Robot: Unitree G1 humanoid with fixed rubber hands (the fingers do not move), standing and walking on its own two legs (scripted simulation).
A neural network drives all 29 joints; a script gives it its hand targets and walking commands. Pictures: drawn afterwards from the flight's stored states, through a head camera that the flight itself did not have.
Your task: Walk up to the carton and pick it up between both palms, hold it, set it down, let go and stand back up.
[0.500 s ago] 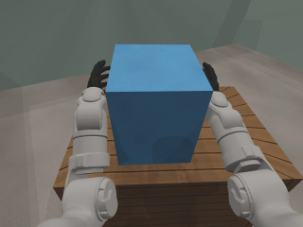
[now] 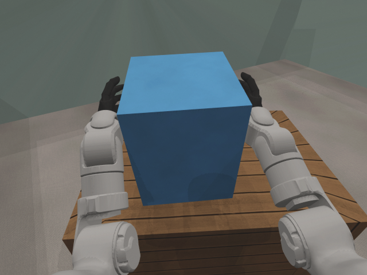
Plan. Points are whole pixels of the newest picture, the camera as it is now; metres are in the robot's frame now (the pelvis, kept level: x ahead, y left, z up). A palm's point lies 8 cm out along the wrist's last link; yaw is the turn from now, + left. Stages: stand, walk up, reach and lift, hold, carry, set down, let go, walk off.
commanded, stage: hold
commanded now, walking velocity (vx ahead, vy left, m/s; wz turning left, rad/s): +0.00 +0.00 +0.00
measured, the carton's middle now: (182, 128) +0.37 +0.00 +0.19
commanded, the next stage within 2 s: none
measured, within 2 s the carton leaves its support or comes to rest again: neither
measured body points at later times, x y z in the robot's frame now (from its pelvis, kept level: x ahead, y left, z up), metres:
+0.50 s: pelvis -0.02 +0.00 +0.00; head -0.10 +0.03 +0.44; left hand +0.37 +0.15 +0.26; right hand +0.37 -0.14 +0.27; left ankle +0.00 +0.13 -0.75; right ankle +0.00 -0.13 -0.75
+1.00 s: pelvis -0.01 -0.01 +0.00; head -0.09 +0.02 +0.44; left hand +0.38 +0.15 +0.26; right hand +0.38 -0.14 +0.27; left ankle +0.00 +0.13 -0.75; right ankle +0.00 -0.13 -0.75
